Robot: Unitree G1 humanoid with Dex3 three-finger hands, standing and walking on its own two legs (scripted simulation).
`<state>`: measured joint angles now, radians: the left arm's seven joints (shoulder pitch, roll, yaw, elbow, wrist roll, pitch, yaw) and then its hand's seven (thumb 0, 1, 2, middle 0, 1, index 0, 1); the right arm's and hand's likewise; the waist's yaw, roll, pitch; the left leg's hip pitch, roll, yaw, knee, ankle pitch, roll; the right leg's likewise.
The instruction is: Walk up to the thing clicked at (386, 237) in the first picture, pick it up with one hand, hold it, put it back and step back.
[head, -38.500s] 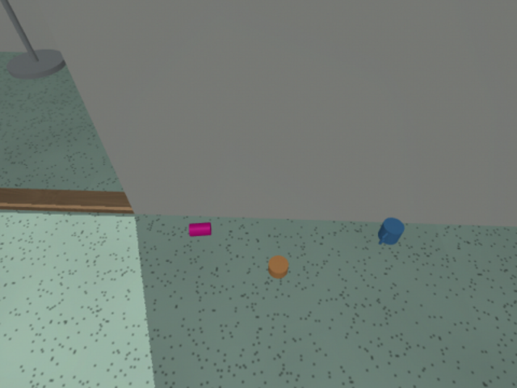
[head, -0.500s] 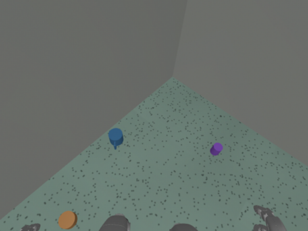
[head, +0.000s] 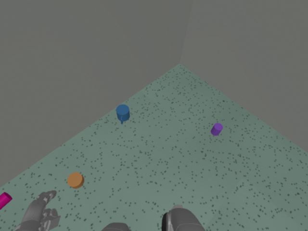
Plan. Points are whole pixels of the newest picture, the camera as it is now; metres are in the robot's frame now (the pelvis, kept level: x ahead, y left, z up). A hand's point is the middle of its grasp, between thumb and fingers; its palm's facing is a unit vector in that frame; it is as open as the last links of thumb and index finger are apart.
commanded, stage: step back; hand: left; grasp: from above
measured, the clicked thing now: (122, 114) +0.86 +0.23 -0.71
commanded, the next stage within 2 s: stand in 1.46 s
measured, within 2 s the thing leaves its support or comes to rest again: neither
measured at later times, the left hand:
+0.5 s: hand out of the picture -0.11 +0.23 -0.12, palm faces -0.02 -0.89 -0.46, open 7.4 cm
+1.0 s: hand out of the picture -0.10 +0.23 -0.13, palm faces +0.02 -0.91 -0.41, open 7.4 cm
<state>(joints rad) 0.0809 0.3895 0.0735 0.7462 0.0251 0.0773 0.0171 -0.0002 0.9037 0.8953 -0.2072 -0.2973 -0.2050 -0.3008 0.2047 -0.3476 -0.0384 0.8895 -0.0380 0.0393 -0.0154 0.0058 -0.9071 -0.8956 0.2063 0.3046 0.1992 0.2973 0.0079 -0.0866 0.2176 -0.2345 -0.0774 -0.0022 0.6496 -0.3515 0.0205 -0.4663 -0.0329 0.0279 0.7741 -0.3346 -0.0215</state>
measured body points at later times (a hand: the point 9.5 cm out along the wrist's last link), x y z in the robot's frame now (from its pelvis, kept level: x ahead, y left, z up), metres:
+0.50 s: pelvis -0.15 -0.04 +0.01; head -0.14 -0.08 +0.46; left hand -0.11 +0.28 -0.09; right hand -0.07 -0.36 -0.12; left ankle -0.14 +0.12 -0.66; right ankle -0.16 -0.16 -0.72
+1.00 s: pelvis -0.16 -0.05 +0.01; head -0.15 -0.06 +0.46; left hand -0.10 +0.27 -0.10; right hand -0.10 -0.37 -0.12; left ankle -0.17 +0.09 -0.70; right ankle -0.12 -0.15 -0.72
